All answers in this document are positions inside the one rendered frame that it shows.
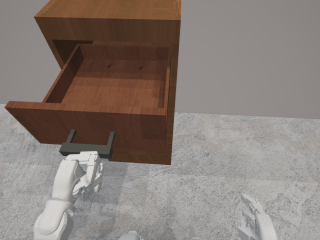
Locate left robot hand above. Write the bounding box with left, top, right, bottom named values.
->
left=51, top=151, right=105, bottom=205

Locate cabinet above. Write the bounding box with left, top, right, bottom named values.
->
left=34, top=0, right=182, bottom=165

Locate right robot hand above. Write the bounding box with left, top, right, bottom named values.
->
left=238, top=193, right=279, bottom=240

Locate left robot forearm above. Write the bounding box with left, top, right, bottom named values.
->
left=33, top=199, right=76, bottom=240

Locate drawer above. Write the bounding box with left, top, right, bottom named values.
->
left=4, top=44, right=172, bottom=151

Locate handle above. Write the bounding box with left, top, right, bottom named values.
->
left=59, top=129, right=116, bottom=159

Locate left robot shin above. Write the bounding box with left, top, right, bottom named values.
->
left=128, top=231, right=138, bottom=235

